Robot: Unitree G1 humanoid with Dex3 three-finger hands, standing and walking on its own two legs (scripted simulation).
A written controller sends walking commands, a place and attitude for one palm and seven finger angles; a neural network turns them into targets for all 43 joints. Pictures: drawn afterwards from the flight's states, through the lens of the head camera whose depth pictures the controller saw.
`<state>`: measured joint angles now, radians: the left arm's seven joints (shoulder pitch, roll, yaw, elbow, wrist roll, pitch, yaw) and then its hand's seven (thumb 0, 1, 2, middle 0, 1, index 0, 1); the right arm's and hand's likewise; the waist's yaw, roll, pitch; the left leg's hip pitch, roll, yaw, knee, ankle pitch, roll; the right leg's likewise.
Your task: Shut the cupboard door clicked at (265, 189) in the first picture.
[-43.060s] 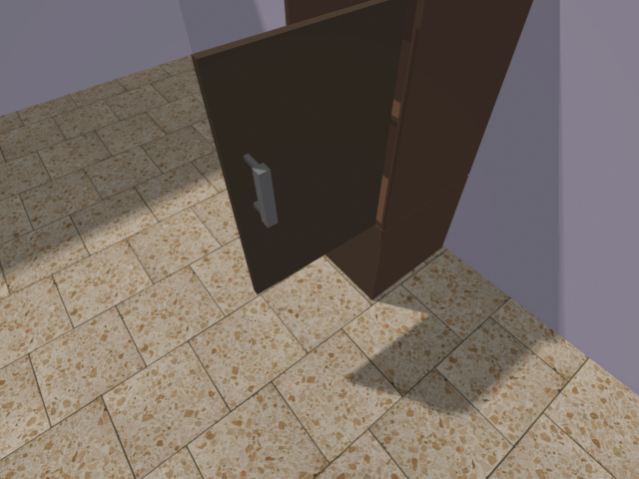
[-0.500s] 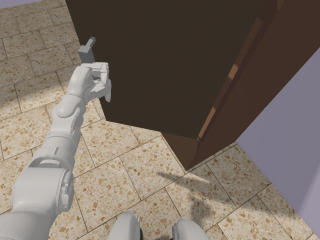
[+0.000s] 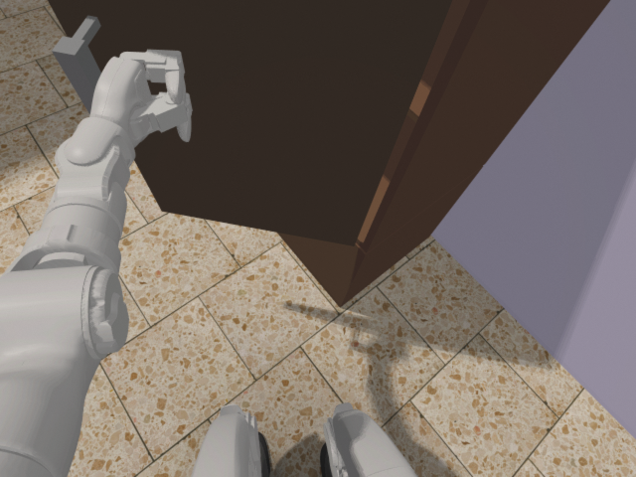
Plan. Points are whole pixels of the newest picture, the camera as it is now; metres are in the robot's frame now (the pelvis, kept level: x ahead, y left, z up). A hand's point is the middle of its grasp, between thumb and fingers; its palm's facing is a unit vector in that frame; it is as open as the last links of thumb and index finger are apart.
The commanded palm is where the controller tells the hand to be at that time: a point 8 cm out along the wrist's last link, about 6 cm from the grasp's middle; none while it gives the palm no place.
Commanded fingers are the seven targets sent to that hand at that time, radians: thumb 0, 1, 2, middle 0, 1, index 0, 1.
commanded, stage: push the door shut along its arc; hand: left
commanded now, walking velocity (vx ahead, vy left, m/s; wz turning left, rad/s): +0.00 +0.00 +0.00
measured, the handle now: (104, 84) +0.58 +0.18 +0.10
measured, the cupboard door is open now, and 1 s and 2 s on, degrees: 42 29 29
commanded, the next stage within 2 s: pull the fist back off the door in 0.48 s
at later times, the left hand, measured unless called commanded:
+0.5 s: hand (200, 91) +0.55 +0.08 +0.11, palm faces -0.38 -0.92 -0.04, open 3.4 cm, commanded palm +0.59 +0.08 +0.11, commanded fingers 0.00 0.90 0.90 -1.30 -1.50 -1.30 -1.50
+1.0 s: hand (225, 86) +0.57 +0.05 +0.10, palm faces +0.05 -1.00 -0.03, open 3.1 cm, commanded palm +0.53 +0.09 +0.11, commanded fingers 0.00 0.90 0.90 -1.30 -1.50 -1.30 -1.50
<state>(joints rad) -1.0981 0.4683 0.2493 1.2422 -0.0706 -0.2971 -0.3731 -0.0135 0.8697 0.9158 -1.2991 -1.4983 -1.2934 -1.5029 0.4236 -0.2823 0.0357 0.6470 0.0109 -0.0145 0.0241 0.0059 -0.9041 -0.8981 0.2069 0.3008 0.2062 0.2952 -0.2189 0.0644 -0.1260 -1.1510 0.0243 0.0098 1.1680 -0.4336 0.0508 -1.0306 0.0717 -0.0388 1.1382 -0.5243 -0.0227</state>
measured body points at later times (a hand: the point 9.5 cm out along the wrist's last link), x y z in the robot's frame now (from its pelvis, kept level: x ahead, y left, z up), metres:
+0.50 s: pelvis +0.00 -0.01 -0.02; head +0.16 +0.02 +0.41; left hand +0.57 +0.13 +0.11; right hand +0.00 -0.28 -0.12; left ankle +0.06 +0.09 -0.64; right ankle +0.01 -0.11 -0.64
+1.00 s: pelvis +0.01 -0.02 +0.01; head +0.15 -0.02 +0.43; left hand +0.56 +0.10 +0.10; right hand -0.06 -0.24 -0.11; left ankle +0.06 +0.09 -0.64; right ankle +0.00 -0.11 -0.64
